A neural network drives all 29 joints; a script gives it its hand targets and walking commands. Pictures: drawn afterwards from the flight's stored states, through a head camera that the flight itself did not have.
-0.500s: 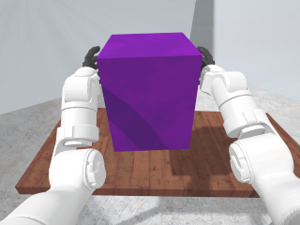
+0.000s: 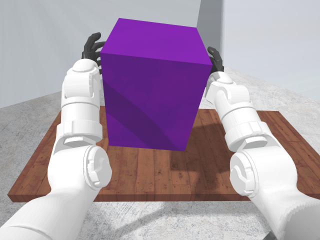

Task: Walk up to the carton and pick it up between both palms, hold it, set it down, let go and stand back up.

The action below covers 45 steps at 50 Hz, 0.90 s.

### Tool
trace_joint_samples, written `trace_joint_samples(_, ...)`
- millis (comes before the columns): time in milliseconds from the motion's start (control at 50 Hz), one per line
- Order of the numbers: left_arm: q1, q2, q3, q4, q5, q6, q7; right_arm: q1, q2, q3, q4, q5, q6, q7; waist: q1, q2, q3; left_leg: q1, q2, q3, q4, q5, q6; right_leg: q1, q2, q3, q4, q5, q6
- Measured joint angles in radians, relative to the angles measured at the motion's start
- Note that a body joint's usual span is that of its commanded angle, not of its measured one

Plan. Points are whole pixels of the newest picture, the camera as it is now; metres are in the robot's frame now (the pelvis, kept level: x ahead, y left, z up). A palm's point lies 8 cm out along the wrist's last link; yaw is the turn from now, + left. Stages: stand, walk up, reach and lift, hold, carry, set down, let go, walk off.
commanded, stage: set down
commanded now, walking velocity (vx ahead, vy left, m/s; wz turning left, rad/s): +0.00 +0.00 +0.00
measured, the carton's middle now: (152, 86) +0.41 +0.01 +0.24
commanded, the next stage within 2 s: none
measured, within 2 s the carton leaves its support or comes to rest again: neither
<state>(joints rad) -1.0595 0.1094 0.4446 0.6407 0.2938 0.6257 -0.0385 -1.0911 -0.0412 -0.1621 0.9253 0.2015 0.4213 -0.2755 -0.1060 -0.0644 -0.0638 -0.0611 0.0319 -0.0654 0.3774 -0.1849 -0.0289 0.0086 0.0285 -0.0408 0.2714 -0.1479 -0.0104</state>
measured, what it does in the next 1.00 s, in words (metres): stands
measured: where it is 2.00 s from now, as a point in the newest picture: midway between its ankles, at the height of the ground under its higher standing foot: outside the picture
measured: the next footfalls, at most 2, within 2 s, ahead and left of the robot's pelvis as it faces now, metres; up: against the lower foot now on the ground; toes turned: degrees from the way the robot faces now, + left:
none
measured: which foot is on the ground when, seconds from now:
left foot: down 0.00-1.00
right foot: down 0.00-1.00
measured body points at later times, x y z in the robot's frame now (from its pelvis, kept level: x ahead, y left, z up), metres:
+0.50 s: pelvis +0.00 +0.02 +0.00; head -0.05 +0.08 +0.44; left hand +0.43 +0.16 +0.25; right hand +0.39 -0.13 +0.22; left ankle +0.02 +0.13 -0.75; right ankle +0.01 -0.11 -0.75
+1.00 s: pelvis +0.02 +0.02 +0.00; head -0.03 +0.08 +0.44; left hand +0.45 +0.14 +0.20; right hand +0.40 -0.15 +0.19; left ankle +0.02 +0.13 -0.75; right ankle +0.01 -0.11 -0.75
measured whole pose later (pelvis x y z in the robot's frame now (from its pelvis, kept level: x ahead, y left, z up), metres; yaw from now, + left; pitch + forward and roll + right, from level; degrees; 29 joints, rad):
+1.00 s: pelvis +0.02 +0.02 +0.00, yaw -1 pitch -7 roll -2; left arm -0.85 0.04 0.32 0.64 0.26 0.43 0.00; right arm -0.79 -0.01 -0.14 0.79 0.13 0.23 -0.25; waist -0.12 -0.08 0.00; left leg -0.05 0.01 -0.04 0.41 -0.24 0.00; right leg 0.05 0.01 -0.02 0.24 -0.16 0.02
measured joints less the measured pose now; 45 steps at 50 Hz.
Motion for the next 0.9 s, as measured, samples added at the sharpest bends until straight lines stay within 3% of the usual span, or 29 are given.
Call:
trace_joint_samples(100, 0.053, -0.001, -0.031, 0.006, 0.009, -0.034, -0.019, 0.097, 0.038, -0.002, -0.019, -0.032, -0.058, 0.002, -0.006, -0.024, 0.038, 0.029, -0.002, -0.004, -0.005, -0.001, 0.001, 0.034, -0.001, -0.004, -0.012, 0.001, 0.002)
trace_joint_samples(260, 0.126, -0.016, -0.103, -0.061, -0.046, -0.088, 0.008, 0.207, 0.042, 0.026, -0.115, -0.013, -0.129, -0.001, -0.008, -0.045, 0.065, 0.001, -0.005, -0.009, 0.019, -0.005, 0.006, 0.021, -0.004, -0.009, -0.016, 0.010, 0.008)
trace_joint_samples(580, 0.085, -0.031, -0.086, 0.025, 0.017, -0.132, 0.010, 0.184, 0.058, -0.068, -0.034, -0.117, -0.182, 0.049, 0.003, -0.042, 0.052, -0.004, -0.026, 0.026, 0.006, -0.009, 0.031, 0.003, -0.027, 0.023, -0.019, 0.009, 0.031)
trace_joint_samples(900, 0.217, -0.060, -0.152, -0.034, -0.049, -0.190, 0.050, 0.307, 0.026, 0.042, -0.124, -0.058, -0.210, 0.033, -0.019, -0.024, 0.064, 0.015, -0.021, 0.014, 0.042, -0.053, 0.032, 0.051, -0.021, 0.012, -0.040, -0.008, 0.035)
